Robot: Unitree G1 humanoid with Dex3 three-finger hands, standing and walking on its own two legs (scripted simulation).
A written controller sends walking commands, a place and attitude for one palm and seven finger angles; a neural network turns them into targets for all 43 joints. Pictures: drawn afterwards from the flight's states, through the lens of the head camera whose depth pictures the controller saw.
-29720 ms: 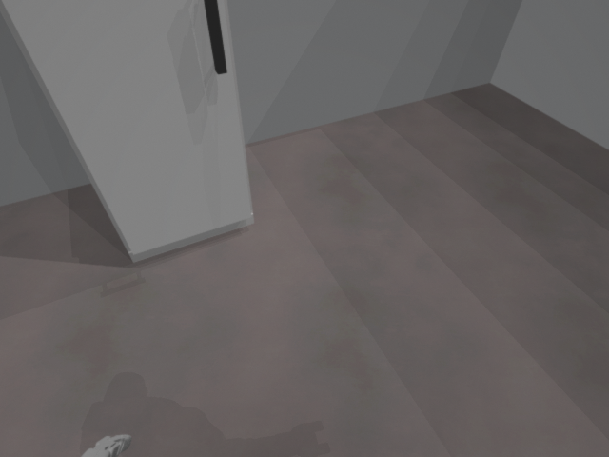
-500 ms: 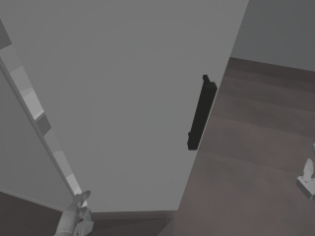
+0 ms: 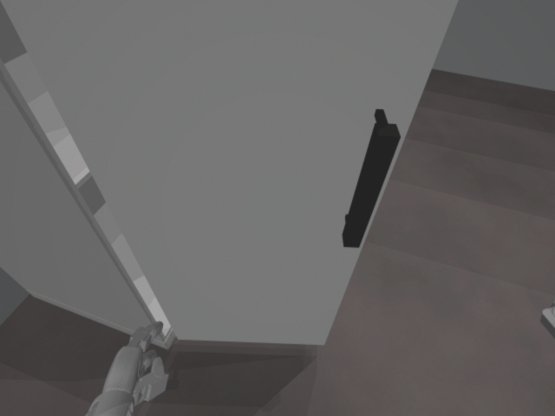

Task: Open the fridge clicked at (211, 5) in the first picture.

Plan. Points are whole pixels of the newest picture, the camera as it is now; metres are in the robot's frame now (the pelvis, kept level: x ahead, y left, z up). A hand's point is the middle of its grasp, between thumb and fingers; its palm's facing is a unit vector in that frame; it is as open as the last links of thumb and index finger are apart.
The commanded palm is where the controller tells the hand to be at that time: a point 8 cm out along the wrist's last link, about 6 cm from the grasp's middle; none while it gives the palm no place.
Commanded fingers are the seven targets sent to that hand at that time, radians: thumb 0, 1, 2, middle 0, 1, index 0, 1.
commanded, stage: step back with the hand held close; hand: right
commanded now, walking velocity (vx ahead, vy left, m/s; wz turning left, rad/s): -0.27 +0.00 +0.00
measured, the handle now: (363, 185) +0.43 -0.12 +0.11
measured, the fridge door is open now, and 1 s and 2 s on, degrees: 72 72 72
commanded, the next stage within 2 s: stop stepping back and stand still in 0.88 s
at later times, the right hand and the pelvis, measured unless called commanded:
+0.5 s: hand out of the picture +0.12 -0.28 +0.15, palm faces +0.48 +0.79 -0.38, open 7.4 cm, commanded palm +0.06 -0.32 +0.17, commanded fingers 0.00 -0.90 -0.90 0.20 0.30 0.20 0.30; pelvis -0.08 -0.02 -0.02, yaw -1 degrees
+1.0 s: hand out of the picture +0.02 -0.30 +0.17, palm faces +0.42 +0.80 -0.43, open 7.4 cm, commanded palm -0.05 -0.34 +0.17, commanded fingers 0.00 -0.90 -0.90 0.20 0.30 0.20 0.30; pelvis -0.18 -0.03 -0.01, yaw -1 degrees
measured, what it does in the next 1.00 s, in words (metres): walks backwards: left foot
